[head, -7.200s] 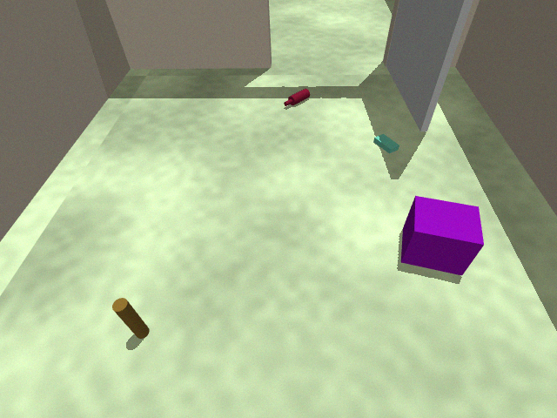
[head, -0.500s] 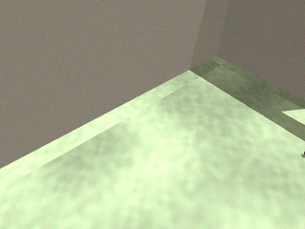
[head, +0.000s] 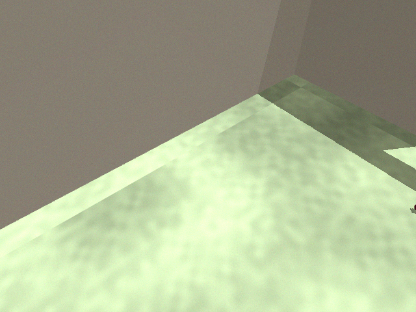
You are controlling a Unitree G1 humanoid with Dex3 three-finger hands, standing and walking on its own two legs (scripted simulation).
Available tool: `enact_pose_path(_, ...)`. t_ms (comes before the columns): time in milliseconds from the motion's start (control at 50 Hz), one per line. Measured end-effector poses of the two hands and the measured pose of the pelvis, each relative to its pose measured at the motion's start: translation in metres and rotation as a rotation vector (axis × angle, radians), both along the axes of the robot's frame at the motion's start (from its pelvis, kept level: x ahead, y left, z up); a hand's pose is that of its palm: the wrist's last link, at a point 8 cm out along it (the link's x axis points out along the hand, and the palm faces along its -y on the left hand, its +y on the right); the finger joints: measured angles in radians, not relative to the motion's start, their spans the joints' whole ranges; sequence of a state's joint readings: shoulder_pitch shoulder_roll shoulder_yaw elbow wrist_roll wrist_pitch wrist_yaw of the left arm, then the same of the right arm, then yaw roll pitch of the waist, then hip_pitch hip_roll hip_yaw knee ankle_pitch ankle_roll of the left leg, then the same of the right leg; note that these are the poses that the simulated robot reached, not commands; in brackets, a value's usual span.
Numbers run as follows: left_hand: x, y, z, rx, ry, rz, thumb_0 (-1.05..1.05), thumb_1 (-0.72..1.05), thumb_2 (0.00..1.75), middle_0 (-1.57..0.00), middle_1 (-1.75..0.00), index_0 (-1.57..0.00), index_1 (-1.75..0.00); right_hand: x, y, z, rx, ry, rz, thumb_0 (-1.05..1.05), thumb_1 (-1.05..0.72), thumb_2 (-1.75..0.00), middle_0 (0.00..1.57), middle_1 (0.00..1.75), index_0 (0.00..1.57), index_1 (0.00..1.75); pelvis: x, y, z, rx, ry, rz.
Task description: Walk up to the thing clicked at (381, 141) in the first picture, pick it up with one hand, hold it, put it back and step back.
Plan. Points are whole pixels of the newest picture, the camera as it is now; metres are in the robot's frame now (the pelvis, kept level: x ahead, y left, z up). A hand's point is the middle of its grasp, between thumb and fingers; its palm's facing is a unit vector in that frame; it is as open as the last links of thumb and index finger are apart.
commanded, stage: stand
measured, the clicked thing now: out of the picture -0.02 -1.10 -0.77
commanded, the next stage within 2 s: walk up in 0.06 s
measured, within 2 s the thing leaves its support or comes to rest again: neither
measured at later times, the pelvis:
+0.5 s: pelvis +0.09 +0.05 -0.01, yaw -1 degrees
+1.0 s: pelvis +0.31 +0.00 -0.01, yaw -3 degrees
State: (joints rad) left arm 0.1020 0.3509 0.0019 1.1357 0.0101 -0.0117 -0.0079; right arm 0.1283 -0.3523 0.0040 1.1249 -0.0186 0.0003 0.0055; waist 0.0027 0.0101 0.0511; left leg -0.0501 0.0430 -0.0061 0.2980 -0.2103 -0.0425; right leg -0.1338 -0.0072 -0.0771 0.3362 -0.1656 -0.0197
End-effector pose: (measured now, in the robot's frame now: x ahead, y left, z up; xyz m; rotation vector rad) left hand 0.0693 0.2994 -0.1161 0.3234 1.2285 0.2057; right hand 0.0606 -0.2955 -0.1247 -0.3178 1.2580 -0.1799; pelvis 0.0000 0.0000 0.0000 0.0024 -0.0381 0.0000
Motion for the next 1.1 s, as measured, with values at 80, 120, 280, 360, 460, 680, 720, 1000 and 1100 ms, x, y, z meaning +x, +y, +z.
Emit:
enact_pose_path(80, 0.002, 0.0, 0.0, -0.007, -0.011, 0.0, 0.0, 0.9, 0.9, -0.21, -0.3, -0.2, -0.3, 0.002, 0.0, 0.001, 0.004, -0.009, 0.002, 0.01, -0.9, -0.9, 0.21, 0.3, 0.2, 0.3, 0.0, 0.0, 0.0, 0.0, 0.001, 0.0)
enact_pose_path(120, 0.003, 0.003, 0.002, -0.015, -0.035, 0.001, 0.0, 0.9, 0.9, -0.21, -0.3, -0.2, -0.3, 0.004, -0.002, 0.002, 0.009, -0.028, 0.006, 0.01, -0.9, -0.89, 0.21, 0.3, 0.2, 0.3, 0.003, 0.0, -0.002, -0.003, 0.003, 0.0)
enact_pose_path(280, -0.015, 0.047, 0.001, 0.009, -0.036, 0.053, 0.0, 0.9, 0.9, -0.21, -0.3, -0.2, -0.3, 0.039, -0.005, 0.017, -0.045, -0.049, 0.061, 0.01, -0.9, -0.9, 0.21, 0.3, 0.2, 0.3, 0.023, 0.021, -0.007, -0.022, -0.003, 0.025)
enact_pose_path(360, -0.011, 0.078, -0.013, 0.015, 0.028, 0.056, 0.0, 0.9, 0.9, -0.21, -0.3, -0.2, -0.3, 0.06, 0.003, 0.025, -0.092, -0.117, 0.051, 0.01, -0.9, -0.9, 0.21, 0.3, 0.2, 0.3, 0.045, 0.041, -0.017, -0.017, -0.009, 0.016)
enact_pose_path(460, 0.033, 0.089, -0.017, 0.012, 0.04, 0.013, 0.01, 0.9, 0.9, -0.21, -0.3, -0.2, -0.3, 0.055, 0.012, 0.029, -0.116, -0.116, -0.022, 0.01, -0.9, -0.89, 0.21, 0.3, 0.2, 0.3, 0.074, 0.052, -0.016, 0.006, -0.014, -0.002)
enact_pose_path(680, 0.176, 0.063, 0.005, -0.002, -0.031, -0.113, 0.01, 0.9, 0.9, -0.21, -0.3, -0.2, -0.3, 0.091, 0.012, 0.012, -0.04, -0.021, -0.08, 0.01, -0.9, -0.89, 0.21, 0.3, 0.21, 0.3, 0.162, 0.039, -0.011, 0.026, -0.011, -0.048)
enact_pose_path(720, 0.208, 0.054, 0.006, 0.015, -0.049, -0.134, 0.01, 0.9, 0.9, -0.21, -0.3, -0.2, -0.3, 0.108, 0.004, 0.001, -0.027, -0.015, -0.089, 0.01, -0.9, -0.89, 0.21, 0.3, 0.21, 0.3, 0.183, 0.031, -0.017, 0.03, -0.007, -0.054)
enact_pose_path(1000, 0.327, 0.013, 0.022, 0.028, -0.161, -0.114, 0.0, 0.9, 0.9, -0.21, -0.3, -0.2, -0.3, 0.3, -0.016, 0.002, 0.013, -0.123, 0.001, 0.01, -0.9, -0.89, 0.21, 0.3, 0.2, 0.3, 0.308, 0.005, -0.011, -0.011, -0.004, -0.051)
enact_pose_path(1100, 0.348, 0.03, 0.008, 0.018, -0.108, -0.087, 0.0, 0.9, 0.9, -0.21, -0.3, -0.2, -0.3, 0.366, -0.013, 0.012, -0.021, -0.133, 0.044, 0.01, -0.9, -0.9, 0.21, 0.3, 0.2, 0.3, 0.357, 0.013, -0.015, -0.027, 0.001, -0.045)
